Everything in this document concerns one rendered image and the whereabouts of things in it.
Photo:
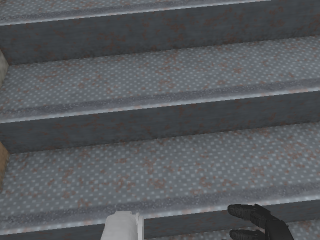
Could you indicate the right robot hand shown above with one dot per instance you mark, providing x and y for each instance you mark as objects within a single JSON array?
[{"x": 275, "y": 229}]

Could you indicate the robot left thigh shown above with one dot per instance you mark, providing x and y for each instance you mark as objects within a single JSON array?
[{"x": 123, "y": 225}]

